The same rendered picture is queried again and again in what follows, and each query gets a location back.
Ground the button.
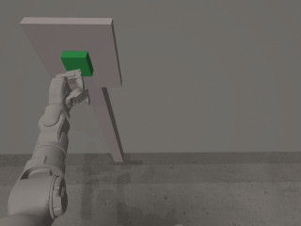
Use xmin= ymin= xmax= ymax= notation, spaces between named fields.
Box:
xmin=60 ymin=51 xmax=94 ymax=76

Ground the robot left upper arm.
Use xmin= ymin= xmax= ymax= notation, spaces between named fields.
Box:
xmin=0 ymin=175 xmax=68 ymax=226

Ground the panel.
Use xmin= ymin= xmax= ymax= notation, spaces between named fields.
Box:
xmin=20 ymin=17 xmax=124 ymax=163

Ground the left robot forearm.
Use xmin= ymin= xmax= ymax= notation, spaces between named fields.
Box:
xmin=7 ymin=105 xmax=71 ymax=216

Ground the robot left hand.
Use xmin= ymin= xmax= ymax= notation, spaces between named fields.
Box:
xmin=48 ymin=69 xmax=90 ymax=112

